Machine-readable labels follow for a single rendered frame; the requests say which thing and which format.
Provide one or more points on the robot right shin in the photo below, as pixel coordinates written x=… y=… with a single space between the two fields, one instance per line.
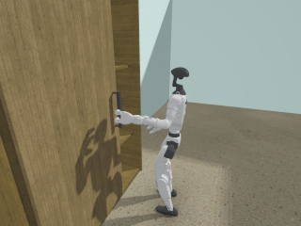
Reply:
x=168 y=173

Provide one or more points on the wardrobe door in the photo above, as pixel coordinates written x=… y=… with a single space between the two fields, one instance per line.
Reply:
x=15 y=205
x=57 y=78

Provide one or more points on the robot left hand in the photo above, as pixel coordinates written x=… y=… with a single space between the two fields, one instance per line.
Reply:
x=125 y=117

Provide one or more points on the left robot thigh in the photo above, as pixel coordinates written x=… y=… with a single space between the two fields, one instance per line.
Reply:
x=167 y=152

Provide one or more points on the left robot forearm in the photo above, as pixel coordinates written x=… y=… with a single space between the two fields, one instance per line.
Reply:
x=155 y=123

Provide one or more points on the handle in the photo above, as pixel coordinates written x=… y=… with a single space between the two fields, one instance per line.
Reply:
x=118 y=93

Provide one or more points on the robot right hand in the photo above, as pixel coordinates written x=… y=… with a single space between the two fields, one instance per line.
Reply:
x=154 y=129

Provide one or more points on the left robot upper arm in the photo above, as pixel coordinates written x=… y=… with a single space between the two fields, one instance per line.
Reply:
x=174 y=104

